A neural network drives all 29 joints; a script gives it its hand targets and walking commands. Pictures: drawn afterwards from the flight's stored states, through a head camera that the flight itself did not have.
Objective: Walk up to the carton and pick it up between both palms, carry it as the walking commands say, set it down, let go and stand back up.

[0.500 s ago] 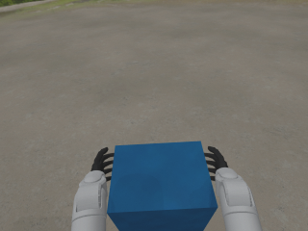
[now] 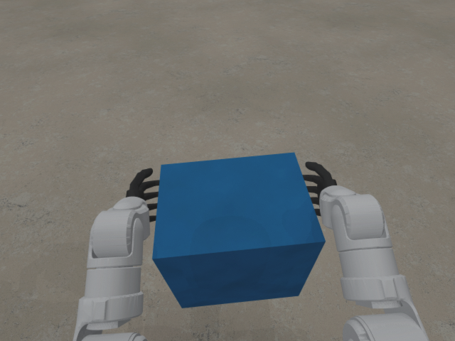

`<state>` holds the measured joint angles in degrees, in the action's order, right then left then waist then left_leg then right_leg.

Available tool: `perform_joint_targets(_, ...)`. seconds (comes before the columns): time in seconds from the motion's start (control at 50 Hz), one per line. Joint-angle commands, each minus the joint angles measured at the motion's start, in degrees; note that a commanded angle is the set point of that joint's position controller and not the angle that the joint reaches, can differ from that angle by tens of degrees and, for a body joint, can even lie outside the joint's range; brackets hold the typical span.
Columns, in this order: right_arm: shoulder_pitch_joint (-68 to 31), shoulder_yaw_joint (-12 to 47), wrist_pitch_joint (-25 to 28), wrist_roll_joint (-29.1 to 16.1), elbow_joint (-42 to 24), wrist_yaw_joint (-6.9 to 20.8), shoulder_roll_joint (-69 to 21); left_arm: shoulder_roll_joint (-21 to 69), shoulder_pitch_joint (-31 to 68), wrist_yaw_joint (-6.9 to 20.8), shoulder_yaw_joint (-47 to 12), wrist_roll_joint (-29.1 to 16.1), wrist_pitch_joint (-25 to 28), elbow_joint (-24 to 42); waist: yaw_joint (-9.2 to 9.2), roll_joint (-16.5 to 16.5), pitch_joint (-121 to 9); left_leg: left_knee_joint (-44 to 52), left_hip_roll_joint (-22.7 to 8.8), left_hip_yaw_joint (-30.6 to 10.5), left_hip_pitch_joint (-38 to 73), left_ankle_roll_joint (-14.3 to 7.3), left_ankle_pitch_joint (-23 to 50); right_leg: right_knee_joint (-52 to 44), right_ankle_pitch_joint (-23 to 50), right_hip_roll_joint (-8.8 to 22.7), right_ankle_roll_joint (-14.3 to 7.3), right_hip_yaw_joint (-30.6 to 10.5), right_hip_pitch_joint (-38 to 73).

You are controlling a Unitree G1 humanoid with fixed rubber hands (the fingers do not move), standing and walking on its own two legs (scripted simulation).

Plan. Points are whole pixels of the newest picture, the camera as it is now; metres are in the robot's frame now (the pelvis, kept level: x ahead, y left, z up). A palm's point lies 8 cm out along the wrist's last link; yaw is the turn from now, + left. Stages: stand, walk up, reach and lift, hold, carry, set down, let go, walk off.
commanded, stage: carry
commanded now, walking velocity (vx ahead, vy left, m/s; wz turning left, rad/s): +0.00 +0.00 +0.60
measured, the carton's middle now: (234, 235) +0.32 +0.01 +0.02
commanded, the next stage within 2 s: none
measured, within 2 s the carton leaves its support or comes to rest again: neither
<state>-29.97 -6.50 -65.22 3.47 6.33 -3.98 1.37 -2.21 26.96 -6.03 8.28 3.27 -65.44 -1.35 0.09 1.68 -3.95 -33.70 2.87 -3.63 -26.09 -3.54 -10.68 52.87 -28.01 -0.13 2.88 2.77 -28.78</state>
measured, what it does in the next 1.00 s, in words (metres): walks backwards, turning left: right foot, then left foot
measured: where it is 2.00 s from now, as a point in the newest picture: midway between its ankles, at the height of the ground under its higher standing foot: outside the picture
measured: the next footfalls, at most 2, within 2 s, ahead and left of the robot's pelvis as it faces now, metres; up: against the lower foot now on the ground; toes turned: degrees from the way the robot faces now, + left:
right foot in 0.24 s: -0.01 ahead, -0.14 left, +0.00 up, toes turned +8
left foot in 0.56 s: -0.06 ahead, +0.14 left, +0.00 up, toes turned +28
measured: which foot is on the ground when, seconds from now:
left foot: down 0.00-0.24, up 0.26-0.54, down 0.56-0.88, up 0.90-1.00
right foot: up 0.00-0.22, down 0.24-0.56, up 0.58-0.86, down 0.88-1.00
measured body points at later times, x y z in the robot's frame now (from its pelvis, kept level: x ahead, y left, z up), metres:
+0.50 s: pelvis -0.06 -0.01 +0.01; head -0.01 -0.01 +0.45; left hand +0.24 +0.25 +0.12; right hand +0.35 -0.06 +0.12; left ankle -0.08 +0.12 -0.70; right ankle -0.05 -0.14 -0.73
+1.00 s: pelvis -0.10 -0.02 +0.00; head -0.04 +0.00 +0.45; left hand +0.07 +0.34 +0.09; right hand +0.29 +0.09 +0.09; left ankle -0.13 +0.08 -0.69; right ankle +0.01 -0.10 -0.73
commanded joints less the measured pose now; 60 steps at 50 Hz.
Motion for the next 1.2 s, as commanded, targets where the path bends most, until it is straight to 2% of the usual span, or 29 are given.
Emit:
perform_joint_targets(0.0, -40.33, 27.26, -0.94, -22.28, -14.1, 10.44, -54.8, 60.86, 44.73, 13.15, -38.24, -28.14, -1.02, 10.08, -0.63, 5.04, -25.51, 8.85, -12.7, -16.83, 25.21, -3.63, 22.36, -2.39, 0.19, -0.78, 0.94, -1.03, -2.81)
perform_joint_targets(0.12, -38.96, 24.96, -4.05, -19.41, -11.98, 10.25, -55.33, 63.26, 46.78, 13.61, -36.63, -28.08, -3.88, 8.15, -0.8, 10.15, -27.12, 10.75, -12.45, -19.55, 24.62, -4.83, 21.51, -13.53, -1.5, -3.83, 0.15, -0.05, 3.59)
perform_joint_targets(0.18, -38.7, 24.78, -4.66, -19.03, -12.35, 10.51, -55.95, 64.69, 43.53, 13.87, -36.01, -26.81, -4.03, 7.48, 0.97, 8.12, -27.75, 12.37, -5.86, -11.47, 9.06, 2.86, 9.72, -31.84, 4.14, -2.69, -3.27, 1.0, 25.75)
perform_joint_targets(0.2, -40.36, 25.98, -4.73, -19.36, -14.33, 10.64, -55.87, 65.4, 44.74, 14.23, -36.3, -26.97, -3.73, 8.04, 1.58, 1.48, -27.17, 8.4, -0.55, -6.25, -1.7, 5.59, -1.5, -38.16, 7.57, 4.5, -6.11, -5.86, 35.6)
perform_joint_targets(0.22, -40.93, 27.66, -4.84, -20.69, -14.89, 10.62, -57.26, 65.07, 47.07, 14.17, -36.15, -27.11, -3.3, 9.41, 1.13, -15.7, -27.99, -12.95, 3.85, 0.57, -6.8, 5.44, -13.3, -37.88, 15.82, 18.03, -11.86, -17.62, 36.51)
perform_joint_targets(0.24, -49.53, 31.06, -3.98, -23.04, -18.48, 10.39, -57.75, 63.53, 52.0, 13.97, -35.95, -27.83, -3.13, 10.62, 0.1, -16.73, -24.54, -26.21, 1.43, 3.18, -15.74, 5.24, -17.95, -33.15, 37.11, 28.48, -15.2, -19.35, 35.29)
perform_joint_targets(0.26, -46.5, 30.98, -4.08, -22.78, -18.19, 10.69, -60.45, 64.39, 48.03, 13.82, -35.44, -26.72, -3.56, 10.38, -0.49, -13.2, -23.89, -32.21, -3.21, 3.37, -16.8, 5.39, -18.55, -32.66, 40.13, 32.83, -17.33, -18.21, 29.79)
perform_joint_targets(0.28, -54.49, 32.8, -3.5, -24.72, -21.42, 10.84, -59.44, 64.26, 52.86, 13.49, -36.04, -26.45, -3.39, 12.51, -0.1, -6.26, -20.71, -31.72, -4.88, 3.58, -13.66, 5.04, -16.79, -31.33, 39.26, 29.54, -15.76, -14.25, 25.04)
perform_joint_targets(0.3, -59.26, 34.28, -3.72, -26.32, -21.33, 10.66, -59.77, 63.78, 57.46, 12.96, -36.16, -26.39, -3.25, 14.08, -0.23, -5.72, -19.22, -28.63, -5.06, 4.25, -12.75, 5.56, -13.69, -29.21, 43.34, 23.65, -12.78, -9.04, 26.97)
perform_joint_targets(0.36, -45.51, 33.69, -5.04, -26.57, -14.36, 11.37, -60.53, 59.74, 49.99, 11.8, -34.61, -23.48, -3.82, 17.0, 0.58, -10.2, -21.12, -18.77, -2.45, 8.36, -9.31, 6.43, -11.88, -23.61, 48.61, 17.72, -7.98, 2.37, 32.16)
perform_joint_targets(0.46, -46.07, 32.73, -5.61, -25.56, -6.36, 11.78, -60.46, 55.19, 46.12, 11.89, -31.32, -21.0, -4.32, 10.67, 1.85, -18.17, -22.3, -1.18, 1.05, 13.89, -2.41, 5.44, -6.82, -14.84, 60.92, 18.49, -5.54, 5.95, 34.65)
perform_joint_targets(0.48, -42.21, 32.16, -5.88, -24.85, -4.89, 12.07, -61.85, 55.88, 41.31, 12.15, -30.71, -19.96, -4.68, 8.99, 0.92, -15.28, -22.03, 7.04, 0.96, 14.3, 2.54, 5.55, 1.06, -10.8, 57.99, 17.02, -3.33, 8.59, 32.01)
perform_joint_targets(0.52, -46.08, 31.35, -5.03, -24.71, -4.37, 12.71, -61.7, 56.07, 47.44, 12.67, -31.4, -20.26, -4.22, 9.44, -0.58, -6.23, -26.03, 4.54, -8.7, -0.14, 25.77, 0.26, 28.49, 1.16, 35.09, 14.26, 2.2, 7.71, 9.73)
perform_joint_targets(0.54, -42.72, 28.98, -4.94, -23.52, -2.24, 12.64, -61.43, 58.09, 43.64, 12.96, -30.31, -19.7, -4.44, 6.19, -0.11, 8.43, -26.15, 0.51, -20.21, -13.9, 35.53, -3.81, 61.31, 9.23, -3.22, 9.25, 3.58, 6.59, -5.81)
perform_joint_targets(0.56, -43.97, 29.11, -4.53, -23.29, -2.48, 12.52, -61.79, 59.6, 47.39, 13.1, -32.24, -21.57, -3.99, 6.25, -1.03, 9.02, -25.47, -1.36, -22.64, -16.29, 39.77, -7.27, 76.95, 11.48, -12.33, 5.87, 3.95, 2.21, -13.57)
perform_joint_targets(0.58, -40.64, 28.56, -4.0, -22.77, -4.33, 12.73, -63.94, 62.59, 47.33, 13.54, -34.74, -23.14, -3.67, 10.37, -1.4, 10.24, -28.59, -1.94, -21.32, -13.85, 38.87, -9.11, 65.52, 10.72, -9.8, 7.39, 3.34, -0.85, -12.7)
perform_joint_targets(0.64, -46.09, 27.99, -2.49, -22.38, -11.68, 11.51, -63.68, 65.73, 56.1, 14.35, -38.21, -28.35, -2.7, 14.77, -1.38, 9.38, -28.25, 1.71, -17.16, -10.84, 32.24, -7.01, 48.16, 4.76, -4.17, 5.51, 2.9, -0.31, -9.13)
perform_joint_targets(0.76, -45.45, 29.42, -1.95, -21.16, -20.56, 8.57, -58.67, 64.59, 52.98, 14.07, -39.3, -31.37, -2.15, 17.67, -0.87, 7.74, -31.18, 2.02, -14.41, -7.7, 25.26, -5.44, 38.71, -6.09, 4.68, 3.08, 1.08, 0.0, 1.12)
perform_joint_targets(0.82, -40.48, 29.39, -3.12, -18.63, -19.01, 8.19, -57.19, 64.63, 47.75, 15.0, -38.35, -30.11, -2.83, 14.87, 0.8, 5.2, -30.63, -2.47, -10.59, -4.62, 15.87, -3.39, 31.79, -24.25, 14.67, 2.81, -1.15, 0.85, 14.15)
perform_joint_targets(0.84, -36.69, 29.55, -3.89, -17.81, -17.48, 8.27, -57.4, 65.03, 42.89, 15.38, -37.44, -28.75, -3.23, 12.35, 2.01, -2.45, -29.78, -8.22, -6.2, -0.86, 6.03, -0.92, 18.06, -30.91, 28.71, 9.12, -3.71, -4.9, 23.99)
perform_joint_targets(0.86, -37.3, 30.92, -3.93, -18.02, -17.61, 8.39, -57.83, 63.27, 43.15, 15.55, -37.1, -28.05, -2.68, 12.51, 1.51, -17.37, -30.32, -17.5, 0.27, 4.3, -7.93, 1.64, -10.01, -28.45, 55.03, 22.22, -8.91, -16.98, 35.55)
perform_joint_targets(0.88, -33.69, 31.99, -4.18, -18.34, -16.4, 8.69, -59.04, 62.79, 40.16, 15.67, -36.0, -27.17, -2.97, 11.09, 0.1, -18.06, -29.77, -24.51, -0.86, 4.98, -12.76, 2.5, -23.31, -26.07, 62.12, 28.43, -13.08, -17.75, 37.46)
perform_joint_targets(0.9, -41.13, 34.07, -3.48, -20.07, -17.46, 9.2, -59.46, 61.35, 47.05, 15.46, -36.97, -27.3, -2.51, 11.15, -0.34, -16.1, -30.76, -23.89, -3.5, 4.37, -12.68, 2.87, -23.85, -24.71, 60.12, 29.79, -15.45, -14.08, 35.76)
perform_joint_targets(0.96, -51.14, 37.65, -3.12, -25.11, -17.4, 10.39, -61.27, 60.66, 53.81, 13.9, -36.64, -25.26, -1.2, 16.21, 0.35, -12.11, -26.07, -16.52, -2.28, 7.79, -5.67, 4.22, -16.1, -24.54, 48.97, 22.4, -9.69, -3.99, 28.83)
perform_joint_targets(1.08, -43.12, 32.68, -4.77, -25.32, -3.95, 12.35, -61.3, 55.46, 44.08, 12.06, -32.06, -19.54, -2.87, 8.08, 0.31, -11.42, -24.54, 3.55, -1.91, 10.33, 7.6, 3.5, -4.8, -18.5, 32.83, 21.02, -4.83, 5.51, 21.51)
perform_joint_targets(1.1, -40.61, 31.67, -4.91, -24.53, -1.66, 12.92, -60.87, 53.83, 42.83, 12.29, -31.57, -18.63, -3.13, 7.17, -0.01, -6.16, -24.25, 8.87, -4.37, 5.88, 13.55, 3.15, -0.59, -13.82, 24.72, 19.15, -2.26, 7.05, 16.47)
perform_joint_targets(1.14, -35.0, 28.62, -5.14, -22.52, 2.63, 13.88, -61.34, 56.41, 40.57, 13.03, -31.1, -18.32, -3.89, 4.03, -0.12, 13.69, -23.14, 6.5, -23.59, -20.98, 26.99, -4.14, 44.01, 3.18, -8.03, 9.19, 4.26, 7.42, -6.75)
perform_joint_targets(1.16, -42.5, 28.28, -4.24, -23.4, 1.0, 14.14, -61.1, 59.05, 48.68, 13.29, -32.96, -21.02, -3.4, 5.89, -0.9, 13.01, -23.88, 3.52, -21.72, -15.37, 28.42, -8.53, 48.22, 5.21, -8.78, 8.57, 4.0, 1.6, -10.2)
perform_joint_targets(1.18, -48.01, 28.79, -3.79, -24.17, -1.25, 13.9, -62.18, 60.21, 53.47, 13.29, -34.73, -23.0, -2.95, 6.75, -1.09, 7.86, -24.23, 2.71, -19.53, -13.74, 29.16, -7.95, 46.59, 8.1, -6.63, 8.23, 3.8, 1.57, -11.21)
